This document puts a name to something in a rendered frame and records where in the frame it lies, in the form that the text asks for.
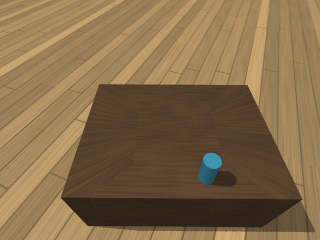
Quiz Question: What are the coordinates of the can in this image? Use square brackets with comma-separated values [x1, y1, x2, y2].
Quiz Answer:
[198, 153, 222, 185]

